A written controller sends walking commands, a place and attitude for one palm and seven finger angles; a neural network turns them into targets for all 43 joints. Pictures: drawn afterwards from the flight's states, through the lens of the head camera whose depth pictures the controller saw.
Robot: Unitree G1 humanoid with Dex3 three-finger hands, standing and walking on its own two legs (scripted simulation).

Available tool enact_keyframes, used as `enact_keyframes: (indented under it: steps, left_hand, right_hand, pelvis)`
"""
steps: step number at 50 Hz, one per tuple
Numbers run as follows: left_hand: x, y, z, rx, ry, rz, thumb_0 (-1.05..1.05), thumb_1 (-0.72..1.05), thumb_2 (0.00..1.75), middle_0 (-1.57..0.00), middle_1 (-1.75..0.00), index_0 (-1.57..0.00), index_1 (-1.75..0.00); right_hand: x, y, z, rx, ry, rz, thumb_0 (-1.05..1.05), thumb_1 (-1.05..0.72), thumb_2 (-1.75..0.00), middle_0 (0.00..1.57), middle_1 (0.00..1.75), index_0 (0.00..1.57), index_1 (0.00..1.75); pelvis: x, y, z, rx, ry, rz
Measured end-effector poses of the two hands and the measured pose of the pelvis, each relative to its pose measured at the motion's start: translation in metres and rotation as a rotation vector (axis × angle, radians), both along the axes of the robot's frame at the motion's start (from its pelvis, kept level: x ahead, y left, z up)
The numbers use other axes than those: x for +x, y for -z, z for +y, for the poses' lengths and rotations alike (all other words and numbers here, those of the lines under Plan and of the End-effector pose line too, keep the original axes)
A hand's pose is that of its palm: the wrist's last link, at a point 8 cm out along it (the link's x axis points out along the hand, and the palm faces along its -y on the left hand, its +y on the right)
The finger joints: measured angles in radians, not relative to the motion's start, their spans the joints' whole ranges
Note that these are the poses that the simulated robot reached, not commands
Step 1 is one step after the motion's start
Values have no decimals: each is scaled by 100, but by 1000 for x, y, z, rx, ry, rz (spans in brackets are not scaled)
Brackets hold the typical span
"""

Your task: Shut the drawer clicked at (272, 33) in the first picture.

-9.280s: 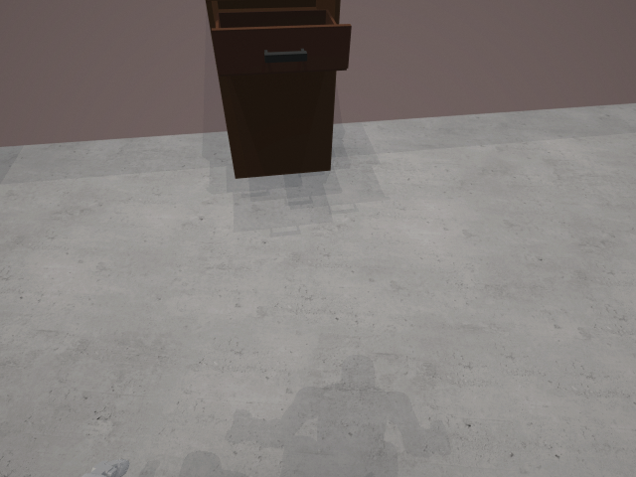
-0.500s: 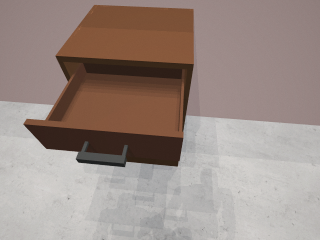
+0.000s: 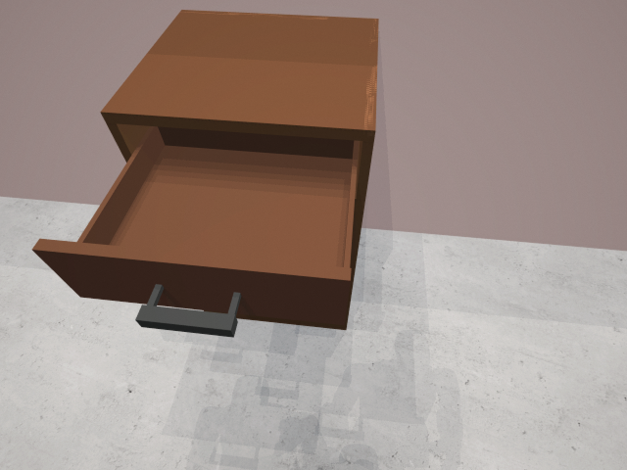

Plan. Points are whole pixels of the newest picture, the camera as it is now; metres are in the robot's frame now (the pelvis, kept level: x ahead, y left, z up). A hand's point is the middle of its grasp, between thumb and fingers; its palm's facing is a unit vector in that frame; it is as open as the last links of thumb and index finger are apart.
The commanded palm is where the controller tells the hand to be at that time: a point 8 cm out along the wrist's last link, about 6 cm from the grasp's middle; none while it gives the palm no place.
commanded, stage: come to a stop and stand still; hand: left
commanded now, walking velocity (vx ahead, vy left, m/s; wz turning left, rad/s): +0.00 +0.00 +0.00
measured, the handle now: (192, 307) +0.33 +0.20 -0.03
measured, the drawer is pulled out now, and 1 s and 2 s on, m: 0.29 0.29 0.29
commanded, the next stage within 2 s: look again from close up in 0.48 s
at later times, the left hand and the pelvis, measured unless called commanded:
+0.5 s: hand out of the picture +0.03 +0.20 -0.17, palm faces +0.01 -0.97 -0.24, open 7.4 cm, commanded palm none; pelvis +0.01 +0.01 +0.00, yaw +0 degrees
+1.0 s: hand out of the picture +0.01 +0.18 -0.17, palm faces +0.02 -0.98 -0.21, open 7.4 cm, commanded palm none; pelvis +0.01 +0.01 +0.00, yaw -1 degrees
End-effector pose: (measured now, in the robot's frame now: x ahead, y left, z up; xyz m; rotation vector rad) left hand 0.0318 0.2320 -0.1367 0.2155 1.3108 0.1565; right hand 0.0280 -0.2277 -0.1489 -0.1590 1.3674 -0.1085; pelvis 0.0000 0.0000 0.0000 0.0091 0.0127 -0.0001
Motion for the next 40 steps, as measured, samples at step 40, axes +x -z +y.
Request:
enact_keyframes:
  steps: [40]
  left_hand:
    - [-24,4,7,-23,-39,79,0,90,89,-20,-30,-20,-30]
  right_hand:
    - [-26,0,23,9,40,65,0,-91,-90,20,30,20,29]
  pelvis:
    - [8,-1,13,2,9,-19]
